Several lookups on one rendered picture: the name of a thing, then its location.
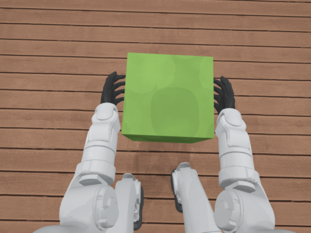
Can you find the left robot thigh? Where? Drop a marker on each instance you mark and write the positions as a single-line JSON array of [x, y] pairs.
[[128, 197]]

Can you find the robot left forearm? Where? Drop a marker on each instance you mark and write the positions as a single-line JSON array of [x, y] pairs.
[[97, 164]]

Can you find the carton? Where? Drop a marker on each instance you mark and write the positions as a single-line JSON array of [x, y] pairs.
[[168, 98]]

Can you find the robot left hand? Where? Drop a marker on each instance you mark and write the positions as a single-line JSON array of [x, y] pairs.
[[109, 94]]

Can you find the robot right forearm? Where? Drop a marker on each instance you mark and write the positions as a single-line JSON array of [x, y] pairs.
[[235, 154]]

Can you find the left robot upper arm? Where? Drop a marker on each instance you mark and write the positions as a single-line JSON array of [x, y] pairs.
[[86, 209]]

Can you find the right robot upper arm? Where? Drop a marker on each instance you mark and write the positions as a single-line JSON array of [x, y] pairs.
[[241, 212]]

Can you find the robot right hand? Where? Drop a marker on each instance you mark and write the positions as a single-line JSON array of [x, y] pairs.
[[226, 98]]

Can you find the robot right foot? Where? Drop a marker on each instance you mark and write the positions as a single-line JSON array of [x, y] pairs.
[[178, 205]]

